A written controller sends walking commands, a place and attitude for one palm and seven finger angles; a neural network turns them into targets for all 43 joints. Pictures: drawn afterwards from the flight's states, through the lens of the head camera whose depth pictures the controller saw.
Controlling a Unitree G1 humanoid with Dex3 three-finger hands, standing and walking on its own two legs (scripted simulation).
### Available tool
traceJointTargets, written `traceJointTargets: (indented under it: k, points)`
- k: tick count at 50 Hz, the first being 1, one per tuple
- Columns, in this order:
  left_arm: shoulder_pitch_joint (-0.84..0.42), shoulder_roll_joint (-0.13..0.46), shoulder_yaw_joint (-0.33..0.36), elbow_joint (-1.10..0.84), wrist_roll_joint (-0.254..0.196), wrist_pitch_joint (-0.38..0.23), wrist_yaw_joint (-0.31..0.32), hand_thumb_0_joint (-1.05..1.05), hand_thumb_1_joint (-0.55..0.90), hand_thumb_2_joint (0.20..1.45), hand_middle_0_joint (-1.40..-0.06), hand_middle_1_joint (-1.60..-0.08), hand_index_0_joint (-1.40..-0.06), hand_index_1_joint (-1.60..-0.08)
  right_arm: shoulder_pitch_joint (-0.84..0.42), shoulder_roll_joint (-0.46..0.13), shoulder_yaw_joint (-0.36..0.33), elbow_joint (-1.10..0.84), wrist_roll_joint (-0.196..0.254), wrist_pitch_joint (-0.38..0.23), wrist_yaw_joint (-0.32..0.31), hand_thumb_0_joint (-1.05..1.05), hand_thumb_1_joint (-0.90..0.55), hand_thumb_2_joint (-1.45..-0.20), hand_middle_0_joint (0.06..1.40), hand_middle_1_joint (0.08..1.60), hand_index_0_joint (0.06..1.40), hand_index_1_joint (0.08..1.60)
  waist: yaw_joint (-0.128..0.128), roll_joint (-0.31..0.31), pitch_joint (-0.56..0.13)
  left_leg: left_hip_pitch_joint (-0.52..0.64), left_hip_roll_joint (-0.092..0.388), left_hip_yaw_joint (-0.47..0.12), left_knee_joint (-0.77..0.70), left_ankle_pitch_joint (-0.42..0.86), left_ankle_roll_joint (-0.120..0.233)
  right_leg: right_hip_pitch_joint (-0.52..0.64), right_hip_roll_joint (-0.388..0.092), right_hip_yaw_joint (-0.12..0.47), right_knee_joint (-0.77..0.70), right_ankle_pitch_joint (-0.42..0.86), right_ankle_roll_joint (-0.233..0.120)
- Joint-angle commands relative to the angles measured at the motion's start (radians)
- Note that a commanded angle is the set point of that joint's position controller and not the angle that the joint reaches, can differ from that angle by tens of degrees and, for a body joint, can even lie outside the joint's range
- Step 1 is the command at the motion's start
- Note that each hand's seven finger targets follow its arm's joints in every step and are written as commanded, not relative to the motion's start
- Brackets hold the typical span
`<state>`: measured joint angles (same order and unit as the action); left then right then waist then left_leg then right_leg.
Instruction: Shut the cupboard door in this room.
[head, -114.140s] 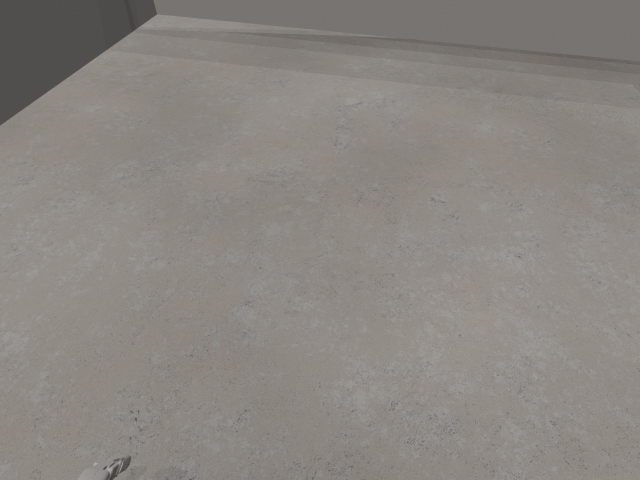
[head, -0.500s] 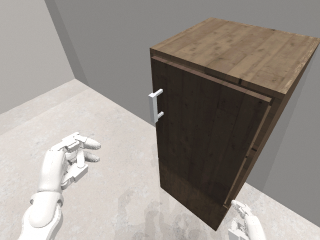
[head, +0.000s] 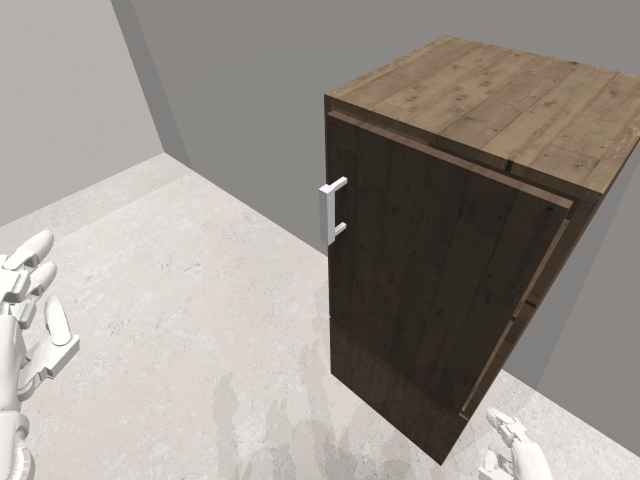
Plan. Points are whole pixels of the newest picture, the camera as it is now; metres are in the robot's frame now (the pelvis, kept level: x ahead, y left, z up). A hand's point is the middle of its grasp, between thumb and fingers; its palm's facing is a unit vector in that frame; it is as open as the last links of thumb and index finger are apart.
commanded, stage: draw the hand back to the body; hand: left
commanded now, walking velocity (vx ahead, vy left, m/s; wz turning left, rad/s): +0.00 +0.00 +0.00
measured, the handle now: (334, 211) +0.57 +0.06 +0.02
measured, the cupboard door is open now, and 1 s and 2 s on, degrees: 0 0 0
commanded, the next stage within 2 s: step back with the hand held close in 0.18 s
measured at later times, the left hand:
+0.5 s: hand (90, 327) +0.20 +0.26 +0.16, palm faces +0.42 -0.80 -0.44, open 7.4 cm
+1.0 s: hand (46, 403) +0.13 +0.26 +0.16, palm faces +0.44 -0.77 -0.45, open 7.4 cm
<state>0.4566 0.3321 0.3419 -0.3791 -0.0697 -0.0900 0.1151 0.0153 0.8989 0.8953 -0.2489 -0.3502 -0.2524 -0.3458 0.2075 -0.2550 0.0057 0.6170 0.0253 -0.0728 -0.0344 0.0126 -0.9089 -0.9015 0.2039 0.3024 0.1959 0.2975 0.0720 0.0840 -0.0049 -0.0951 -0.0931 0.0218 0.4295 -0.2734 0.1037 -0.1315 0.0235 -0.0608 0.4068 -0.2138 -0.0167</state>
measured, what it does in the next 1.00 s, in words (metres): shifts its weight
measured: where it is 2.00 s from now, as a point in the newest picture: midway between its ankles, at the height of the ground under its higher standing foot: outside the picture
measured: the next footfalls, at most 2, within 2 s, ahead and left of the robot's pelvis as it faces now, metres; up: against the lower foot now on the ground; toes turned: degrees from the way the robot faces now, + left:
right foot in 1.68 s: -0.34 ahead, -0.14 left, +0.00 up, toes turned -8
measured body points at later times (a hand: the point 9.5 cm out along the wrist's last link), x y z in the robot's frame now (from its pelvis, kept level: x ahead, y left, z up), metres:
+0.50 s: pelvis +0.00 +0.00 +0.00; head +0.00 -0.02 +0.44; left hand +0.17 +0.30 +0.19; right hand +0.17 -0.25 -0.09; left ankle -0.02 +0.04 -0.74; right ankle +0.01 -0.11 -0.74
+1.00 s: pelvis -0.08 -0.01 -0.02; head -0.09 +0.00 +0.43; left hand +0.10 +0.29 +0.18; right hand +0.08 -0.26 -0.10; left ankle -0.02 +0.04 -0.74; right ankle +0.00 -0.12 -0.74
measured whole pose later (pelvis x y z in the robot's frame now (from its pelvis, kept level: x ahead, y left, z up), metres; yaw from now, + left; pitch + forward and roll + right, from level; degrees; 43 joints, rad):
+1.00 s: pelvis -0.08 -0.01 -0.02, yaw -2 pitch -2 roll +0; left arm 0.49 0.39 0.44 -0.45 -0.02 -0.20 0.13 0.01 0.89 0.89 -0.21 -0.30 -0.22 -0.30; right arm 0.25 -0.24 -0.01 0.53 0.01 0.01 -0.08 0.01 -0.91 -0.90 0.21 0.30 0.20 0.30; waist 0.01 0.01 0.00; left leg -0.36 -0.09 0.08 0.66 -0.28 0.12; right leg -0.40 0.05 0.04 0.66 -0.22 -0.01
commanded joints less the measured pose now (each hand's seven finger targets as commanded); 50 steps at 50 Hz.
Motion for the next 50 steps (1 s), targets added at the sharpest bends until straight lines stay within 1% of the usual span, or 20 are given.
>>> traceJointTargets:
  k: [1, 3, 5, 11, 15, 16, 17, 18, 20, 23, 25, 27, 28, 30, 34, 39, 42, 47, 48, 50]
  points:
    - [-0.108, 0.206, 0.108, -0.234, 0.000, -0.066, 0.005, 0.000, 0.900, 0.900, -0.200, -0.300, -0.200, -0.300, -0.123, -0.100, -0.040, -0.168, -0.006, -0.062, -0.012, 0.000, -0.900, -0.900, 0.200, 0.300, 0.200, 0.300, -0.011, -0.028, -0.086, -0.080, 0.141, -0.135, -0.108, 0.188, -0.126, 0.068, -0.026, 0.051, -0.019, 0.096, -0.016]
    - [-0.107, 0.238, 0.132, -0.277, 0.003, -0.069, 0.007, 0.000, 0.900, 0.900, -0.200, -0.300, -0.200, -0.300, -0.128, -0.100, -0.036, -0.166, -0.008, -0.069, -0.014, 0.000, -0.900, -0.900, 0.200, 0.300, 0.200, 0.300, -0.003, 0.031, -0.118, -0.080, 0.142, -0.140, -0.102, 0.227, -0.132, 0.099, -0.023, 0.057, -0.013, 0.122, -0.018]
    - [-0.102, 0.230, 0.128, -0.290, 0.002, -0.069, 0.009, 0.000, 0.900, 0.900, -0.200, -0.300, -0.200, -0.300, -0.131, -0.090, -0.029, -0.166, -0.009, -0.077, -0.014, 0.000, -0.900, -0.900, 0.200, 0.300, 0.200, 0.300, -0.002, 0.072, -0.110, -0.076, 0.142, -0.140, -0.100, 0.264, -0.141, 0.098, -0.025, 0.056, -0.010, 0.139, -0.021]
    - [-0.077, 0.196, 0.115, -0.217, -0.004, -0.051, 0.002, 0.000, 0.900, 0.900, -0.200, -0.300, -0.200, -0.300, -0.122, -0.089, -0.029, -0.157, -0.007, -0.069, -0.010, 0.000, -0.900, -0.900, 0.200, 0.300, 0.200, 0.300, -0.013, 0.007, -0.015, -0.093, 0.146, -0.130, -0.100, 0.289, -0.145, 0.054, -0.020, 0.051, -0.029, 0.134, -0.022]
    - [-0.073, 0.181, 0.101, -0.198, -0.008, -0.050, -0.006, 0.000, 0.900, 0.900, -0.200, -0.300, -0.200, -0.300, -0.123, -0.094, -0.036, -0.163, -0.004, -0.055, -0.007, 0.000, -0.900, -0.900, 0.200, 0.300, 0.200, 0.300, -0.017, -0.033, -0.027, -0.083, 0.145, -0.117, -0.098, 0.264, -0.135, 0.049, -0.022, 0.055, -0.036, 0.122, -0.019]
    - [-0.241, 0.330, 0.250, -0.289, -0.001, -0.103, 0.004, 0.000, 0.900, 0.900, -0.200, -0.300, -0.200, -0.300, -0.124, -0.128, -0.047, -0.204, 0.002, -0.042, -0.014, 0.000, -0.900, -0.900, 0.200, 0.300, 0.200, 0.300, -0.048, -0.001, -0.016, -0.230, 0.168, -0.139, -0.091, 0.092, -0.096, 0.076, -0.068, 0.174, -0.010, 0.175, -0.029]
    - [-0.124, 0.250, 0.197, -0.196, -0.013, -0.116, -0.001, 0.000, 0.900, 0.900, -0.200, -0.300, -0.200, -0.300, -0.105, -0.104, -0.044, -0.182, 0.000, -0.033, -0.024, 0.000, -0.900, -0.900, 0.200, 0.300, 0.200, 0.300, -0.051, -0.059, -0.037, -0.201, 0.151, -0.138, -0.063, 0.059, -0.088, 0.032, -0.109, 0.191, -0.021, 0.163, -0.041]
    - [-0.115, 0.252, 0.191, -0.215, -0.009, -0.125, -0.002, 0.000, 0.900, 0.900, -0.200, -0.300, -0.200, -0.300, -0.109, -0.107, -0.046, -0.185, -0.004, -0.027, -0.022, 0.000, -0.900, -0.900, 0.200, 0.300, 0.200, 0.300, -0.049, -0.048, -0.042, -0.200, 0.148, -0.140, -0.042, 0.089, -0.090, 0.027, -0.128, 0.210, -0.021, 0.194, -0.053]
    - [-0.069, 0.198, 0.134, -0.200, -0.006, -0.128, -0.007, 0.000, 0.900, 0.900, -0.200, -0.300, -0.200, -0.300, -0.105, -0.115, -0.051, -0.182, -0.007, -0.012, -0.018, 0.000, -0.900, -0.900, 0.200, 0.300, 0.200, 0.300, -0.060, -0.025, -0.079, -0.168, 0.156, -0.137, -0.014, 0.147, -0.104, -0.016, -0.143, 0.216, 0.012, 0.208, -0.058]
    - [-0.021, 0.224, 0.157, -0.245, -0.003, -0.136, 0.000, 0.000, 0.900, 0.900, -0.200, -0.300, -0.200, -0.300, -0.105, -0.125, -0.061, -0.199, -0.007, 0.001, -0.023, 0.000, -0.900, -0.900, 0.200, 0.300, 0.200, 0.300, -0.053, 0.010, -0.149, -0.167, 0.184, -0.146, -0.017, 0.304, -0.113, 0.009, -0.118, 0.179, 0.099, 0.282, -0.039]
    - [0.011, 0.233, 0.169, -0.266, -0.003, -0.135, 0.003, 0.000, 0.900, 0.900, -0.200, -0.300, -0.200, -0.300, -0.098, -0.122, -0.067, -0.214, -0.004, 0.018, -0.025, 0.000, -0.900, -0.900, 0.200, 0.300, 0.200, 0.300, -0.055, -0.016, -0.184, -0.175, 0.196, -0.147, 0.012, 0.401, -0.125, 0.016, -0.119, 0.182, 0.145, 0.336, -0.040]
    - [0.037, 0.259, 0.201, -0.276, -0.007, -0.134, 0.008, 0.000, 0.900, 0.900, -0.200, -0.300, -0.200, -0.300, -0.094, -0.119, -0.072, -0.227, -0.002, 0.035, -0.029, 0.000, -0.900, -0.900, 0.200, 0.300, 0.200, 0.300, -0.057, -0.081, -0.201, -0.186, 0.200, -0.145, 0.039, 0.428, -0.125, 0.011, -0.127, 0.194, 0.164, 0.360, -0.042]
    - [0.037, 0.288, 0.230, -0.294, -0.008, -0.134, 0.013, 0.000, 0.900, 0.900, -0.200, -0.300, -0.200, -0.300, -0.097, -0.123, -0.075, -0.230, -0.003, 0.042, -0.031, 0.000, -0.900, -0.900, 0.200, 0.300, 0.200, 0.300, -0.056, -0.066, -0.213, -0.202, 0.197, -0.146, 0.057, 0.430, -0.126, 0.019, -0.138, 0.209, 0.172, 0.381, -0.051]
    - [0.066, 0.278, 0.231, -0.280, -0.012, -0.136, 0.018, 0.000, 0.900, 0.900, -0.200, -0.300, -0.200, -0.300, -0.093, -0.113, -0.076, -0.239, 0.001, 0.055, -0.034, 0.000, -0.900, -0.900, 0.200, 0.300, 0.200, 0.300, -0.063, -0.106, -0.203, -0.227, 0.193, -0.144, 0.082, 0.393, -0.122, 0.002, -0.156, 0.230, 0.181, 0.382, -0.061]
    - [0.083, 0.282, 0.242, -0.292, -0.013, -0.143, 0.026, 0.000, 0.900, 0.900, -0.200, -0.300, -0.200, -0.300, -0.090, -0.111, -0.076, -0.246, 0.003, 0.064, -0.041, 0.000, -0.900, -0.900, 0.200, 0.300, 0.200, 0.300, -0.072, -0.075, -0.182, -0.272, 0.198, -0.160, 0.078, 0.315, -0.097, -0.028, -0.155, 0.243, 0.197, 0.337, -0.055]
    - [0.062, 0.267, 0.222, -0.311, 0.002, -0.150, 0.028, 0.000, 0.900, 0.900, -0.200, -0.300, -0.200, -0.300, -0.093, -0.122, -0.071, -0.250, -0.006, 0.053, -0.053, 0.000, -0.900, -0.900, 0.200, 0.300, 0.200, 0.300, -0.066, 0.012, -0.116, -0.394, 0.264, -0.231, -0.055, 0.170, -0.053, -0.005, -0.061, 0.187, 0.261, 0.156, 0.001]
    - [0.020, 0.257, 0.216, -0.306, 0.018, -0.157, 0.030, 0.000, 0.900, 0.900, -0.200, -0.300, -0.200, -0.300, -0.087, -0.126, -0.071, -0.247, -0.016, 0.041, -0.055, 0.000, -0.900, -0.900, 0.200, 0.300, 0.200, 0.300, -0.065, 0.031, -0.067, -0.532, 0.304, -0.255, -0.131, -0.054, -0.010, 0.047, -0.037, 0.164, 0.316, 0.039, 0.015]
    - [-0.046, 0.246, 0.217, -0.267, 0.053, -0.169, 0.030, 0.000, 0.900, 0.900, -0.200, -0.300, -0.200, -0.300, -0.079, -0.132, -0.072, -0.248, -0.016, 0.024, -0.060, 0.000, -0.900, -0.900, 0.200, 0.300, 0.200, 0.300, -0.071, 0.008, 0.002, -0.763, 0.315, -0.281, -0.185, -0.463, 0.041, 0.156, -0.019, 0.175, 0.354, 0.028, 0.024]
    - [-0.050, 0.270, 0.244, -0.271, 0.058, -0.174, 0.031, 0.000, 0.900, 0.900, -0.200, -0.300, -0.200, -0.300, -0.078, -0.135, -0.079, -0.252, -0.016, 0.021, -0.062, 0.000, -0.900, -0.900, 0.200, 0.300, 0.200, 0.300, -0.070, -0.013, -0.004, -0.766, 0.304, -0.290, -0.175, -0.467, 0.042, 0.166, -0.014, 0.186, 0.338, 0.052, 0.022]
    - [-0.052, 0.251, 0.228, -0.269, 0.062, -0.181, 0.030, 0.000, 0.900, 0.900, -0.200, -0.300, -0.200, -0.300, -0.071, -0.130, -0.076, -0.252, -0.014, 0.019, -0.058, 0.000, -0.900, -0.900, 0.200, 0.300, 0.200, 0.300, -0.074, -0.046, -0.016, -0.780, 0.271, -0.254, -0.119, -0.501, 0.041, 0.159, -0.041, 0.236, 0.315, 0.017, 0.008]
